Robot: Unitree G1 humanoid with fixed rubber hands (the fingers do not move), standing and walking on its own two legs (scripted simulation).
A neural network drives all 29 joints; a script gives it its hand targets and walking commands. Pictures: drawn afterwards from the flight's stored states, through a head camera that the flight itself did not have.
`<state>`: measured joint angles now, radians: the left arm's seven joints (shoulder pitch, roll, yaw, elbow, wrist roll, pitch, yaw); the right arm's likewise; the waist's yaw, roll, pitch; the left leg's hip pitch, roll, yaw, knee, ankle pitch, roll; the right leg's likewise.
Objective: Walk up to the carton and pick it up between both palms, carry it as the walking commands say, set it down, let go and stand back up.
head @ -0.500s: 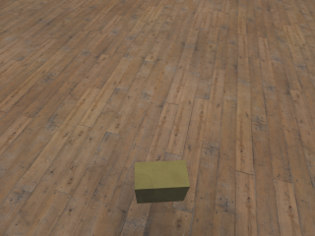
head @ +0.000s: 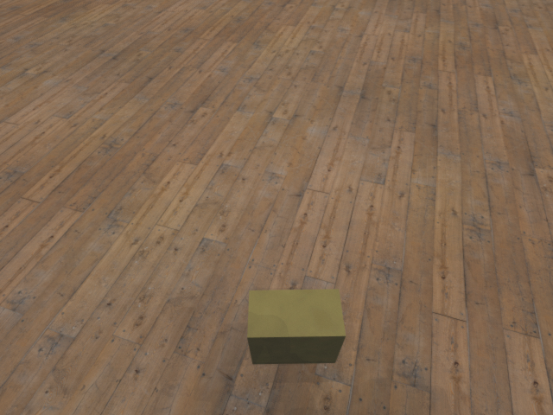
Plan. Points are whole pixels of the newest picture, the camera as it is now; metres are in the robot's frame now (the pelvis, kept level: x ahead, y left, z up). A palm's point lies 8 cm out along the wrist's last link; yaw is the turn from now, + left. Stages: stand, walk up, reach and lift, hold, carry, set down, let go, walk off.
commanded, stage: walk up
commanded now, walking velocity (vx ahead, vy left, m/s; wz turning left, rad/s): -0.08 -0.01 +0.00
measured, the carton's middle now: (293, 328) +0.51 -0.02 -0.64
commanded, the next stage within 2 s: none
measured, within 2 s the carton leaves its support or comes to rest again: neither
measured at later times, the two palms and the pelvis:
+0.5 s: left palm out of the picture +0.01 +0.22 -0.12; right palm out of the picture -0.01 -0.25 -0.12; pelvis +0.00 -0.02 +0.02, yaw +0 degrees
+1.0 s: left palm out of the picture +0.02 +0.20 -0.13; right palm (430, 367) +0.25 -0.23 -0.13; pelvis +0.12 -0.01 +0.00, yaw -1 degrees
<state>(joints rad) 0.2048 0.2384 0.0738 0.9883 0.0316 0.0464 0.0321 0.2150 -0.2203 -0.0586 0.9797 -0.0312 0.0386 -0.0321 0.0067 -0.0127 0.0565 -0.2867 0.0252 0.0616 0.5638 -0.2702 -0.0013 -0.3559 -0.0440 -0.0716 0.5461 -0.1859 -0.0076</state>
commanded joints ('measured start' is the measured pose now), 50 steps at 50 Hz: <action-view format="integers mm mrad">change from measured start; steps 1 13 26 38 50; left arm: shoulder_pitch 23 82 99 218 307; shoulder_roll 76 89 16 95 28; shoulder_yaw -1 -15 15 9 -24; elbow -38 2 -2 56 66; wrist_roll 0 -2 -2 -4 -22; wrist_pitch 0 -42 -66 -122 -78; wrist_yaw -12 -18 -51 -5 5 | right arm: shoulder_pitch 44 77 78 75 45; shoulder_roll -90 -8 -102 -18 -39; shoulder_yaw -10 7 -21 6 17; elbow -37 -17 50 18 13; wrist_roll -6 27 5 1 2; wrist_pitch -1 -2 -65 -50 -61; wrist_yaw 10 17 -3 53 17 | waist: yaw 1 -22 23 21 -29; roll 75 -149 229 -78 -64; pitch -11 33 46 79 -53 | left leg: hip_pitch -63 97 -5 -374 215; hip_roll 139 5 252 117 30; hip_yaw -168 -36 -277 -82 -28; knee -263 -3 -496 473 -163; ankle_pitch -207 -52 -423 24 351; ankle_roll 29 11 96 -27 21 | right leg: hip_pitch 16 -75 -33 256 173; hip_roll -72 -197 -20 -319 -123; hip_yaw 98 318 36 300 26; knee -139 -429 275 -399 -50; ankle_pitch -252 -399 -200 56 407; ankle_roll -10 -60 67 -60 -16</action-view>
